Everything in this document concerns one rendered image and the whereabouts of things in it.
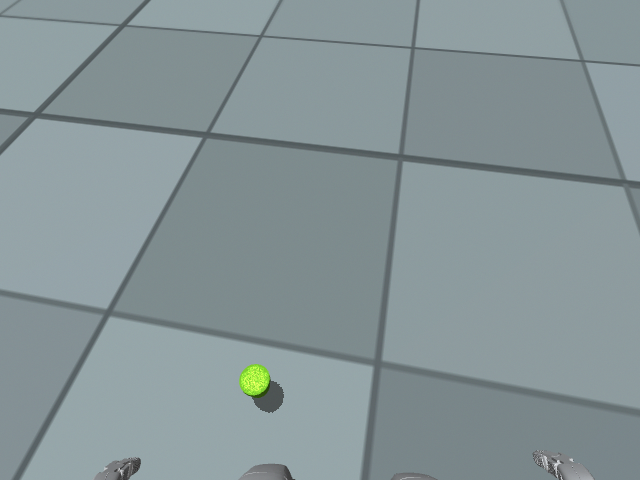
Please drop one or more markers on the right robot hand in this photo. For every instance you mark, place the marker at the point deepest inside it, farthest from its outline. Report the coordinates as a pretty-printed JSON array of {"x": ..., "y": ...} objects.
[{"x": 561, "y": 466}]

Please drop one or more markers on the cup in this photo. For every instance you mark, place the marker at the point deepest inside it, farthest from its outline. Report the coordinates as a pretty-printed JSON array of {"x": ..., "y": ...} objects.
[{"x": 255, "y": 381}]

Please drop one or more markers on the left robot hand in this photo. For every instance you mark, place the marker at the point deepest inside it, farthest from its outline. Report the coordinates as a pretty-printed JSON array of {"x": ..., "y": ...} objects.
[{"x": 119, "y": 470}]

